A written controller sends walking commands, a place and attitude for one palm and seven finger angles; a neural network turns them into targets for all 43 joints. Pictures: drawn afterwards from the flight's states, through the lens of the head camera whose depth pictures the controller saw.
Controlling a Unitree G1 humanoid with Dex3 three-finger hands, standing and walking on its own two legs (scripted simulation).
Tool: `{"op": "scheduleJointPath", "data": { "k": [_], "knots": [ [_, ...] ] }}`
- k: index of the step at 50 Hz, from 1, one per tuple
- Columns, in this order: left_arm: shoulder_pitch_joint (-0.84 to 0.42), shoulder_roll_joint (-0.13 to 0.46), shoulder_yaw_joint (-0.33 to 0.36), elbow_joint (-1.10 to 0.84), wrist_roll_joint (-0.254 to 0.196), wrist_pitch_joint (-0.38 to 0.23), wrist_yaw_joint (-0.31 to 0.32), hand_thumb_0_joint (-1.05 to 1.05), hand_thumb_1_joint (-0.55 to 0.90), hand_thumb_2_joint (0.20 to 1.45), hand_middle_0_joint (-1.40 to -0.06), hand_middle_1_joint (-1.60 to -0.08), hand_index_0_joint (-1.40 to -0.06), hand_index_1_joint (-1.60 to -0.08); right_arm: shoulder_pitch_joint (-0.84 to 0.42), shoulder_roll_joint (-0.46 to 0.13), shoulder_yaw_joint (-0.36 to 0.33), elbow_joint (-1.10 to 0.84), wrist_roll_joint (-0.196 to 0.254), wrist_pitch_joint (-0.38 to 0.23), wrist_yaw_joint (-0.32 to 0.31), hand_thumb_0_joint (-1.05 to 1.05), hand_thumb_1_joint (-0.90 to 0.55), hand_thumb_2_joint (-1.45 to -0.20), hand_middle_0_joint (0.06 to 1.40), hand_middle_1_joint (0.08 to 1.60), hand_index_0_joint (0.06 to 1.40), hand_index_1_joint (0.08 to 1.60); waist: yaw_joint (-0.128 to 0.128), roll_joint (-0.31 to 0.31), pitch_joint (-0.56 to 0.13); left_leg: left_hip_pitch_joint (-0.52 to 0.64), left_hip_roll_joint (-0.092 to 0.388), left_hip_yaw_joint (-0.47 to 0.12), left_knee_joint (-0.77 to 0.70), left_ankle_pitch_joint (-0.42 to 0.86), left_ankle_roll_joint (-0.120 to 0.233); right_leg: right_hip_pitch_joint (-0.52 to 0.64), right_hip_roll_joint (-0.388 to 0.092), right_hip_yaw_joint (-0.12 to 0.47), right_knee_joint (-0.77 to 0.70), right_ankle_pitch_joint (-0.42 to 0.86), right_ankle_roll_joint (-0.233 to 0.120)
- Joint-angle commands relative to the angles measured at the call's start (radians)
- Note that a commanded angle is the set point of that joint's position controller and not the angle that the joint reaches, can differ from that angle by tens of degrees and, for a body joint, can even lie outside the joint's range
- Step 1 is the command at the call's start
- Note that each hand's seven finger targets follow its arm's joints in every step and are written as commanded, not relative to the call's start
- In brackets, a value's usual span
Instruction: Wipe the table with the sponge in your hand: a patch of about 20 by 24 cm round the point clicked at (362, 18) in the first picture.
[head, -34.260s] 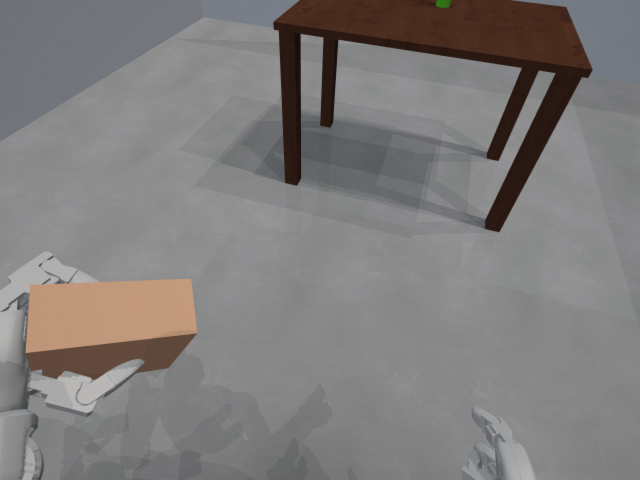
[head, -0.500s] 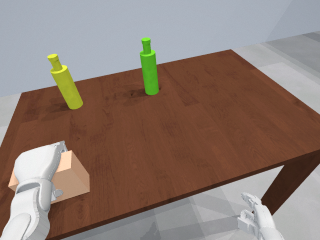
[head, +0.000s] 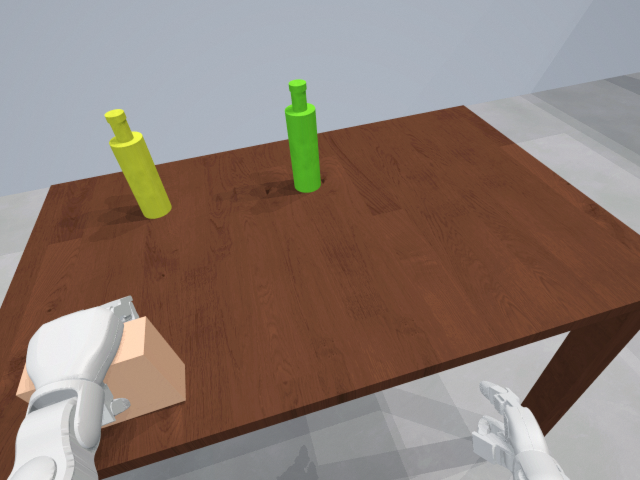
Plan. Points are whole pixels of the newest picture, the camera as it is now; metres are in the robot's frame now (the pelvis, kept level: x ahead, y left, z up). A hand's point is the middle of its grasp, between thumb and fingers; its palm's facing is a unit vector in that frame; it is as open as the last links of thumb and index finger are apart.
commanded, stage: lift the sponge slowly off the table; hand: left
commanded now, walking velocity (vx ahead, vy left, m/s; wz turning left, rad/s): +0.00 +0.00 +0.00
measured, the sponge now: (120, 385) +0.20 +0.29 +0.03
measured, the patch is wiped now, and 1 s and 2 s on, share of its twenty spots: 0.95 0.95 0.95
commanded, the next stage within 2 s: bring the sponge back beside the body in 1.94 s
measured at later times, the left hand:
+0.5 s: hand (105, 368) +0.20 +0.29 +0.08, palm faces +0.01 -0.10 -0.99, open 9.7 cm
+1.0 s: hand (97, 347) +0.21 +0.28 +0.12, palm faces +0.04 -0.08 -1.00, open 9.7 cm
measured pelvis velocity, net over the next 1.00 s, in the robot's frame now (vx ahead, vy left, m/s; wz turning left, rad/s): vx -0.02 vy -0.01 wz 0.02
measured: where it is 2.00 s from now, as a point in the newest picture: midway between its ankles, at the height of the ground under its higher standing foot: outside the picture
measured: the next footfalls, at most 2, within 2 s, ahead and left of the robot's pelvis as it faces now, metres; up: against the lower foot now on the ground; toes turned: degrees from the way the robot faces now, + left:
none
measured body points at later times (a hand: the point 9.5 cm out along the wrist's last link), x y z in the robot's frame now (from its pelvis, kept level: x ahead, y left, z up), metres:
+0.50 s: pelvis -0.01 -0.01 +0.00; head -0.03 -0.04 +0.45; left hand +0.19 +0.29 +0.14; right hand +0.23 -0.21 -0.07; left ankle +0.01 +0.10 -0.74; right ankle -0.02 -0.12 -0.74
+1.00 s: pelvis -0.02 -0.01 +0.00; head -0.05 -0.06 +0.45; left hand +0.20 +0.28 +0.17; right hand +0.23 -0.21 -0.07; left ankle +0.01 +0.10 -0.74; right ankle -0.02 -0.12 -0.74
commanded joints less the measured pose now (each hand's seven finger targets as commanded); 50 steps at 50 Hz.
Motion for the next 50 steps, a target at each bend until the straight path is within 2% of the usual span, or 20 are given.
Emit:
{"op": "scheduleJointPath", "data": {
  "k": [1, 2, 4, 7, 9, 12, 14, 17, 20, 22, 23, 27, 30, 32, 33, 37, 39, 46, 47, 50],
  "knots": [
    [-0.068, 0.148, 0.076, -0.125, -0.006, 0.01, -0.023, 0.0, 0.1, 1.3, -1.2, -1.6, -1.2, -1.6, -0.22, -0.095, -0.033, -0.181, -0.002, -0.067, -0.006, 0.0, -0.9, -0.9, 0.2, 0.3, 0.2, 0.3, 0.026, -0.068, -0.085, 0.093, -0.014, -0.062, -0.063, 0.237, 0.019, -0.021, 0.022, 0.024, -0.075, 0.212, -0.049],
    [-0.059, 0.176, 0.101, -0.152, -0.008, 0.007, -0.021, 0.0, 0.1, 1.3, -1.2, -1.6, -1.2, -1.6, -0.232, -0.095, -0.033, -0.188, -0.005, -0.073, -0.007, 0.0, -0.9, -0.9, 0.2, 0.3, 0.2, 0.3, 0.033, -0.044, -0.095, 0.1, -0.013, -0.068, -0.067, 0.234, 0.018, -0.007, 0.027, 0.041, -0.072, 0.208, -0.055],
    [-0.073, 0.139, 0.068, -0.144, -0.006, 0.004, -0.025, 0.0, 0.1, 1.3, -1.2, -1.6, -1.2, -1.6, -0.222, -0.087, -0.029, -0.188, -0.005, -0.079, -0.007, 0.0, -0.9, -0.9, 0.2, 0.3, 0.2, 0.3, 0.025, -0.068, -0.084, 0.097, -0.013, -0.066, -0.064, 0.238, 0.019, -0.022, 0.026, 0.022, -0.074, 0.202, -0.051],
    [-0.107, 0.196, 0.114, -0.169, -0.007, -0.006, -0.022, 0.0, 0.1, 1.3, -1.2, -1.6, -1.2, -1.6, -0.231, -0.093, -0.03, -0.183, -0.009, -0.082, -0.01, 0.0, -0.9, -0.9, 0.2, 0.3, 0.2, 0.3, 0.027, -0.057, -0.076, 0.104, -0.009, -0.074, -0.077, 0.219, 0.017, -0.017, 0.031, 0.042, -0.085, 0.176, -0.056],
    [-0.147, 0.149, 0.068, -0.165, -0.003, -0.011, -0.022, 0.0, 0.1, 1.3, -1.2, -1.6, -1.2, -1.6, -0.224, -0.084, -0.027, -0.184, -0.007, -0.092, -0.014, 0.0, -0.9, -0.9, 0.2, 0.3, 0.2, 0.3, 0.02, -0.051, -0.076, 0.113, -0.009, -0.074, -0.078, 0.215, 0.019, -0.034, 0.03, 0.026, -0.09, 0.156, -0.053],
    [-0.191, 0.211, 0.113, -0.188, 0.0, -0.021, -0.015, 0.0, 0.1, 1.3, -1.2, -1.6, -1.2, -1.6, -0.235, -0.092, -0.029, -0.176, -0.011, -0.099, -0.019, 0.0, -0.9, -0.9, 0.2, 0.3, 0.2, 0.3, 0.024, -0.038, -0.087, 0.128, -0.009, -0.077, -0.087, 0.208, 0.018, -0.014, 0.034, 0.049, -0.098, 0.155, -0.06],
    [-0.198, 0.167, 0.077, -0.18, 0.002, -0.023, -0.016, 0.0, 0.1, 1.3, -1.2, -1.6, -1.2, -1.6, -0.228, -0.082, -0.025, -0.177, -0.01, -0.108, -0.02, 0.0, -0.9, -0.9, 0.2, 0.3, 0.2, 0.3, 0.024, -0.051, -0.098, 0.133, -0.012, -0.077, -0.087, 0.233, 0.018, -0.011, 0.031, 0.029, -0.096, 0.171, -0.057],
    [-0.249, 0.226, 0.119, -0.198, 0.004, -0.026, -0.015, 0.0, 0.1, 1.3, -1.2, -1.6, -1.2, -1.6, -0.241, -0.089, -0.027, -0.169, -0.013, -0.109, -0.026, 0.0, -0.9, -0.9, 0.2, 0.3, 0.2, 0.3, 0.025, -0.037, -0.094, 0.14, -0.012, -0.079, -0.099, 0.207, 0.017, 0.002, 0.034, 0.048, -0.108, 0.149, -0.061],
    [-0.269, 0.217, 0.109, -0.146, 0.009, -0.022, -0.02, 0.0, 0.1, 1.3, -1.2, -1.6, -1.2, -1.6, -0.228, -0.092, -0.026, -0.154, -0.015, -0.109, -0.032, 0.0, -0.9, -0.9, 0.2, 0.3, 0.2, 0.3, 0.024, -0.037, -0.084, 0.147, -0.016, -0.07, -0.096, 0.219, 0.019, -0.003, 0.033, 0.035, -0.12, 0.157, -0.061],
    [-0.307, 0.282, 0.159, -0.169, 0.011, -0.028, -0.019, 0.0, 0.1, 1.3, -1.2, -1.6, -1.2, -1.6, -0.245, -0.094, -0.023, -0.151, -0.014, -0.113, -0.034, 0.0, -0.9, -0.9, 0.2, 0.3, 0.2, 0.3, 0.027, -0.025, -0.106, 0.153, -0.018, -0.075, -0.102, 0.216, 0.017, 0.02, 0.033, 0.059, -0.12, 0.155, -0.065],
    [-0.314, 0.235, 0.119, -0.175, 0.007, -0.027, -0.023, 0.0, 0.1, 1.3, -1.2, -1.6, -1.2, -1.6, -0.246, -0.086, -0.021, -0.163, -0.015, -0.115, -0.036, 0.0, -0.9, -0.9, 0.2, 0.3, 0.2, 0.3, 0.031, -0.018, -0.108, 0.155, -0.025, -0.064, -0.095, 0.224, 0.021, 0.022, 0.028, 0.042, -0.121, 0.166, -0.062],
    [-0.332, 0.301, 0.176, -0.176, 0.003, -0.037, -0.03, 0.0, 0.1, 1.3, -1.2, -1.6, -1.2, -1.6, -0.253, -0.092, -0.018, -0.149, -0.016, -0.116, -0.036, 0.0, -0.9, -0.9, 0.2, 0.3, 0.2, 0.3, 0.027, -0.01, -0.098, 0.159, -0.023, -0.072, -0.105, 0.216, 0.016, 0.025, 0.03, 0.067, -0.135, 0.152, -0.064],
    [-0.357, 0.266, 0.14, -0.152, -0.001, -0.042, -0.04, 0.0, 0.1, 1.3, -1.2, -1.6, -1.2, -1.6, -0.246, -0.091, -0.018, -0.147, -0.017, -0.119, -0.044, 0.0, -0.9, -0.9, 0.2, 0.3, 0.2, 0.3, 0.026, 0.0, -0.091, 0.169, -0.026, -0.064, -0.107, 0.209, 0.019, 0.015, 0.027, 0.045, -0.147, 0.142, -0.062],
    [-0.407, 0.322, 0.179, -0.15, 0.001, -0.047, -0.041, 0.0, 0.1, 1.3, -1.2, -1.6, -1.2, -1.6, -0.252, -0.097, -0.016, -0.139, -0.014, -0.122, -0.047, 0.0, -0.9, -0.9, 0.2, 0.3, 0.2, 0.3, 0.017, 0.001, -0.094, 0.169, -0.025, -0.07, -0.114, 0.192, 0.016, 0.015, 0.029, 0.068, -0.151, 0.123, -0.064],
    [-0.417, 0.279, 0.143, -0.14, -0.002, -0.046, -0.047, 0.0, 0.1, 1.3, -1.2, -1.6, -1.2, -1.6, -0.252, -0.089, -0.014, -0.148, -0.016, -0.124, -0.05, 0.0, -0.9, -0.9, 0.2, 0.3, 0.2, 0.3, 0.023, -0.012, -0.097, 0.167, -0.029, -0.06, -0.106, 0.198, 0.019, 0.018, 0.024, 0.049, -0.151, 0.132, -0.062],
    [-0.425, 0.317, 0.172, -0.153, -0.007, -0.049, -0.058, 0.0, 0.1, 1.3, -1.2, -1.6, -1.2, -1.6, -0.26, -0.095, -0.015, -0.143, -0.013, -0.126, -0.048, 0.0, -0.9, -0.9, 0.2, 0.3, 0.2, 0.3, 0.021, 0.001, -0.111, 0.173, -0.026, -0.069, -0.119, 0.205, 0.015, 0.032, 0.025, 0.067, -0.15, 0.138, -0.064],
    [-0.418, 0.289, 0.148, -0.148, -0.005, -0.048, -0.065, 0.0, 0.1, 1.3, -1.2, -1.6, -1.2, -1.6, -0.258, -0.089, -0.013, -0.142, -0.012, -0.128, -0.046, 0.0, -0.9, -0.9, 0.2, 0.3, 0.2, 0.3, 0.023, -0.007, -0.117, 0.174, -0.028, -0.066, -0.115, 0.221, 0.015, 0.031, 0.021, 0.05, -0.147, 0.154, -0.06],
    [-0.418, 0.306, 0.161, -0.175, -0.015, -0.026, -0.084, 0.0, 0.1, 1.3, -1.2, -1.6, -1.2, -1.6, -0.27, -0.095, -0.012, -0.15, -0.013, -0.115, -0.04, 0.0, -0.9, -0.9, 0.2, 0.3, 0.2, 0.3, 0.031, -0.016, -0.118, 0.166, -0.027, -0.062, -0.118, 0.234, 0.016, 0.042, 0.014, 0.05, -0.144, 0.177, -0.056],
    [-0.44, 0.347, 0.194, -0.181, -0.014, -0.024, -0.083, 0.0, 0.1, 1.3, -1.2, -1.6, -1.2, -1.6, -0.278, -0.098, -0.01, -0.149, -0.012, -0.119, -0.042, 0.0, -0.9, -0.9, 0.2, 0.3, 0.2, 0.3, 0.03, -0.011, -0.116, 0.167, -0.025, -0.07, -0.125, 0.216, 0.014, 0.042, 0.022, 0.07, -0.146, 0.15, -0.063],
    [-0.442, 0.304, 0.153, -0.136, -0.015, -0.012, -0.095, 0.0, 0.1, 1.3, -1.2, -1.6, -1.2, -1.6, -0.269, -0.097, -0.008, -0.148, -0.014, -0.116, -0.046, 0.0, -0.9, -0.9, 0.2, 0.3, 0.2, 0.3, 0.03, -0.035, -0.095, 0.161, -0.027, -0.061, -0.12, 0.215, 0.016, 0.027, 0.017, 0.047, -0.152, 0.153, -0.059]
  ]
}}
